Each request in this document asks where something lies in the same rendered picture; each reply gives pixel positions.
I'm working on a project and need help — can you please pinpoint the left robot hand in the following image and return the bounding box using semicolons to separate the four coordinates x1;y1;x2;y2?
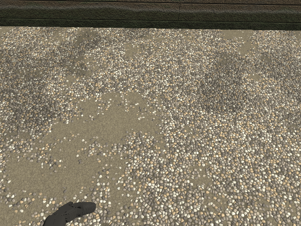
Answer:
42;202;96;226

